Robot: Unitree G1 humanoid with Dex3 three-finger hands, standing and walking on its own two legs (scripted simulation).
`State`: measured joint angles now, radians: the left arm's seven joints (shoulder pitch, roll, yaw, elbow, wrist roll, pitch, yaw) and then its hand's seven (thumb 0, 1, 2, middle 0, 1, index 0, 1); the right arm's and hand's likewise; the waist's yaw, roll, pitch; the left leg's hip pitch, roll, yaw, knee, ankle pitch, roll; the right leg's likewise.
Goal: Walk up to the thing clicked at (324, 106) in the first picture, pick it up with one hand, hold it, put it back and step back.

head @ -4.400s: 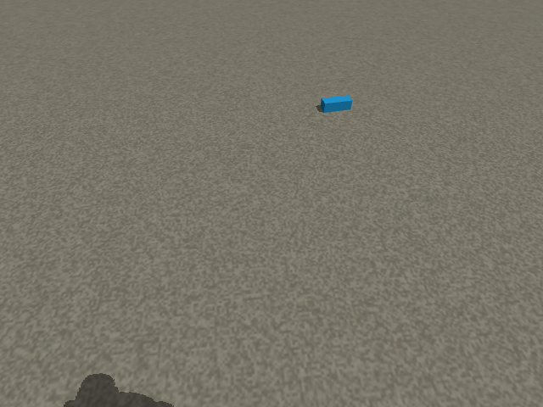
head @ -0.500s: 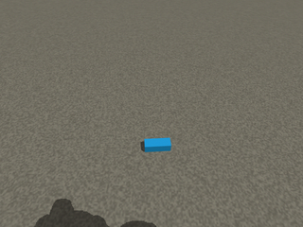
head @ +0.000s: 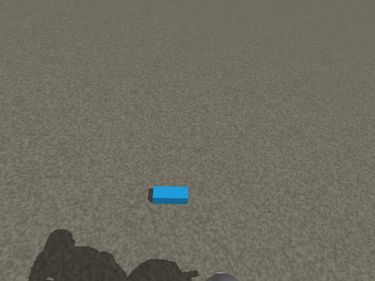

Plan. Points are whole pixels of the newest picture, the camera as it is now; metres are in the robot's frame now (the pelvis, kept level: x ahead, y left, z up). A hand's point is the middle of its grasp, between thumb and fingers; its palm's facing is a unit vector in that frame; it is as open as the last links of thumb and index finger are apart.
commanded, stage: walk up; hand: left
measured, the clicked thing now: (170, 195) +0.71 +0.05 -0.72
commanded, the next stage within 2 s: none
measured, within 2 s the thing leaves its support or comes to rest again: neither
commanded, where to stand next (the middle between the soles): +0.27 -0.17 m, yaw +4 degrees
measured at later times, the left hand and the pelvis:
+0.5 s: hand out of the picture +0.15 +0.12 -0.14, palm faces +0.05 -0.93 -0.35, open 7.4 cm; pelvis +0.15 -0.16 +0.00, yaw +3 degrees
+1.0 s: hand (164, 232) +0.28 +0.06 -0.14, palm faces +0.06 -0.88 -0.46, open 7.4 cm; pelvis +0.22 -0.23 -0.01, yaw +6 degrees
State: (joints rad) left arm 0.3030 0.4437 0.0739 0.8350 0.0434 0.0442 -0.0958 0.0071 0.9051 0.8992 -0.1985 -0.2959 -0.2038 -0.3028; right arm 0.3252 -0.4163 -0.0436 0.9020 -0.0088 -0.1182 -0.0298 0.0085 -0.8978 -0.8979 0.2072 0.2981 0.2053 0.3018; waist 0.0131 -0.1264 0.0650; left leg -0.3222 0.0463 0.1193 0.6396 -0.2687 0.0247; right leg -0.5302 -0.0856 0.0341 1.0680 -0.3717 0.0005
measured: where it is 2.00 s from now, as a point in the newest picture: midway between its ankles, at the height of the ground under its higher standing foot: outside the picture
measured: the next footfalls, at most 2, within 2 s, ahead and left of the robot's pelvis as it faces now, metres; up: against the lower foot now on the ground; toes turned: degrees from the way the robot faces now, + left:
right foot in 0.18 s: +0.18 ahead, -0.25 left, +0.00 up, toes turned -5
left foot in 0.58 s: +0.29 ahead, -0.06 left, +0.00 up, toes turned +8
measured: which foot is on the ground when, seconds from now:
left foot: down 0.00-0.20, up 0.22-0.56, down 0.58-0.88, up 0.90-1.00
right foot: up 0.00-0.16, down 0.18-0.60, up 0.62-0.84, down 0.86-1.00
